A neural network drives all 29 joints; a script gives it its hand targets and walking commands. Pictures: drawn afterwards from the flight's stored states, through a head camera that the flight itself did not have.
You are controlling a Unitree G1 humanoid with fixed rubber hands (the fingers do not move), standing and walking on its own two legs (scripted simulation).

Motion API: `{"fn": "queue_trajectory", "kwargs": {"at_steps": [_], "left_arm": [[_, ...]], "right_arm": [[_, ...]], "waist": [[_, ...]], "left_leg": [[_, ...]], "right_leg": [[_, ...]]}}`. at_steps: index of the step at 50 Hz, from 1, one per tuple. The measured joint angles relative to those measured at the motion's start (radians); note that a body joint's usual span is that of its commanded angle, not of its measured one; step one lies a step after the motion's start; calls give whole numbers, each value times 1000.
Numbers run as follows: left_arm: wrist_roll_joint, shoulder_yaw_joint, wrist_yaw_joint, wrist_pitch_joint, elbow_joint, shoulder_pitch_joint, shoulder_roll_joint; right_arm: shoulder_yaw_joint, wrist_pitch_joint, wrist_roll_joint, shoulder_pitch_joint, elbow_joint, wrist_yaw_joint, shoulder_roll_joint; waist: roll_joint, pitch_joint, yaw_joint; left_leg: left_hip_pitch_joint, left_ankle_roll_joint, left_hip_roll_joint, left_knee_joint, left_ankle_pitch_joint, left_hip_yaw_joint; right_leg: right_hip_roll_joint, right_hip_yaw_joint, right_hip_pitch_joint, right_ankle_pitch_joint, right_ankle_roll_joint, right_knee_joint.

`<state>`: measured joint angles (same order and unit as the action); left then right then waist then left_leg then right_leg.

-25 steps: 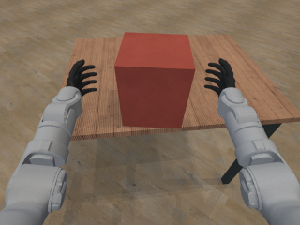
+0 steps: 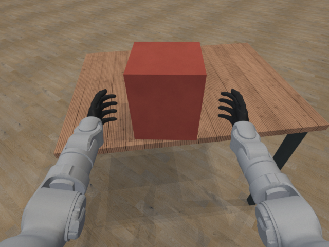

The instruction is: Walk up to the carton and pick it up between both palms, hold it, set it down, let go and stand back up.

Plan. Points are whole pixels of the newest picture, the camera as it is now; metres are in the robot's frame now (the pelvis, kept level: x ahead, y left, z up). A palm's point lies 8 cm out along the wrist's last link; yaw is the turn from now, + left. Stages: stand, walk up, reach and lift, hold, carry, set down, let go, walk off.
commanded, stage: set down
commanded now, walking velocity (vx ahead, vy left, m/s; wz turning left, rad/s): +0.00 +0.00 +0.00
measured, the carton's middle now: (166, 92) +0.59 +0.01 +0.08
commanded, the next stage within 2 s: none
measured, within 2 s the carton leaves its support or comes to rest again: neither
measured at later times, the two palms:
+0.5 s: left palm (90, 164) +0.32 +0.19 +0.06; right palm (237, 150) +0.36 -0.17 +0.06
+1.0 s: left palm (90, 185) +0.28 +0.19 +0.04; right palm (241, 170) +0.32 -0.18 +0.03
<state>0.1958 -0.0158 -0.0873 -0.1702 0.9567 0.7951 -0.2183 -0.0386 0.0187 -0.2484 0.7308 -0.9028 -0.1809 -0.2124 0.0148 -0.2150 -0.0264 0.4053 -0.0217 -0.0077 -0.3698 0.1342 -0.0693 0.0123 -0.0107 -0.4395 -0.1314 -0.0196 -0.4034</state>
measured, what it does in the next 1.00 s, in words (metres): stands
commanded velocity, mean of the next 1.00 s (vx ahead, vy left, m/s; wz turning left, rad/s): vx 0.00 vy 0.00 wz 0.00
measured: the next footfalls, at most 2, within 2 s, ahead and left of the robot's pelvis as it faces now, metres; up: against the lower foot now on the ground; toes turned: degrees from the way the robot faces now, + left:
none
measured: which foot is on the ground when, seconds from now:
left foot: down 0.00-1.00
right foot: down 0.00-1.00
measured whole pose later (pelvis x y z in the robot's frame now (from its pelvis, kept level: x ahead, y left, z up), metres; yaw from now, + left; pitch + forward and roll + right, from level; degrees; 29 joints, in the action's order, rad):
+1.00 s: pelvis +0.00 -0.02 +0.00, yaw +3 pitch +5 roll +2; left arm 0.10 0.07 -0.14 -0.24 0.34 0.17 -0.17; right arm -0.04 -0.10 -0.19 0.22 -0.61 -0.13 -0.18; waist -0.06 -0.12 -0.05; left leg 0.33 -0.01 -0.03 -0.38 0.14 -0.01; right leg -0.01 0.04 -0.37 -0.20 -0.05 -0.49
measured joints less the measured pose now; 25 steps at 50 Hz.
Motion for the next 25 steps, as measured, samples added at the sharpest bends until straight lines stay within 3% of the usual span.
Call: {"fn": "queue_trajectory", "kwargs": {"at_steps": [5,11,14,17,20,22,25], "left_arm": [[-61,-32,17,-6,-28,-94,33],[-136,-27,32,-97,-241,-292,63],[-143,-9,18,-138,-385,-384,63],[-139,6,1,-166,-448,-411,54],[-126,17,-22,-173,-524,-438,47],[-120,16,-25,-160,-522,-428,40],[-116,11,-10,-168,-462,-399,33]], "right_arm": [[-15,-60,30,-85,18,-18,20],[-56,-79,26,-216,57,-40,43],[-54,-55,6,-290,145,-39,55],[-30,-44,28,-306,150,-31,64],[-4,-25,24,-339,226,-16,64],[8,-28,33,-330,232,-10,60],[10,-27,45,-284,151,-17,53]], "waist": [[-6,0,-3],[-42,26,-16],[-65,57,-25],[-81,81,-24],[-89,85,-27],[-87,78,-24],[-70,59,-8]], "left_leg": [[-8,5,-4,1,-1,19],[-61,18,5,12,4,29],[-79,23,8,11,5,32],[-69,21,6,-7,7,44],[-55,23,2,-12,2,53],[-40,20,0,-23,1,58],[-24,21,-1,-45,8,71]], "right_leg": [[-4,19,7,-17,-5,-15],[5,29,58,-28,-19,-11],[8,32,73,-33,-25,-21],[5,44,65,-43,-32,-45],[1,53,49,-46,-35,-59],[-2,58,36,-48,-36,-69],[-3,71,32,-52,-37,-78]]}}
